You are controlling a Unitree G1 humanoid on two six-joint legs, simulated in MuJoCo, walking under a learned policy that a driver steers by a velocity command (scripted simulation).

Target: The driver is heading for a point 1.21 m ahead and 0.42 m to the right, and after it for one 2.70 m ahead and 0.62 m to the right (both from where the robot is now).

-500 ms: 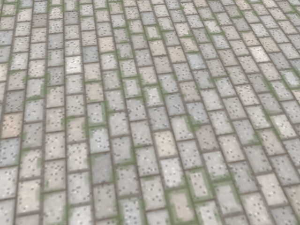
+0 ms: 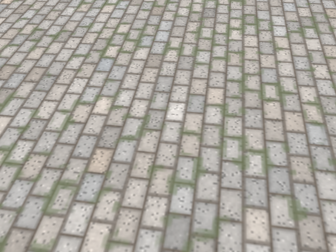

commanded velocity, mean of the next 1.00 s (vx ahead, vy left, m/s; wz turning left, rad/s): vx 0.37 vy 0.00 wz -0.65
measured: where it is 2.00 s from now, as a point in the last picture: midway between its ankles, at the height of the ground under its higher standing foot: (205, 236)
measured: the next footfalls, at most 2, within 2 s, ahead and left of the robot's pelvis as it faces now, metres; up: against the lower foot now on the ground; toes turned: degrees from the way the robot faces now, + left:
left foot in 0.36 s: +0.38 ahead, +0.11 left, +0.00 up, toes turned -21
right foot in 0.72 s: +0.42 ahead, -0.22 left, +0.00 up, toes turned -39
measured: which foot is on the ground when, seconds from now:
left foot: up 0.00-0.34, down 0.36-0.72, up 0.74-1.00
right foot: down 0.00-0.36, up 0.38-0.70, down 0.72-1.00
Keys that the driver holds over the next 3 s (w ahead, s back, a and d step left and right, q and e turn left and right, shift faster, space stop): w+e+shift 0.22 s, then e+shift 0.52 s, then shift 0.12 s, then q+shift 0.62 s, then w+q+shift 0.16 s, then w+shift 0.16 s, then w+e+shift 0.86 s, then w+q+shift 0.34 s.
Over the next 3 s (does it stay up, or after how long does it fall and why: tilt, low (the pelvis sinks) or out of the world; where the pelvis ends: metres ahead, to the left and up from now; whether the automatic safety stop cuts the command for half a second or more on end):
stays up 1.40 -0.37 -0.02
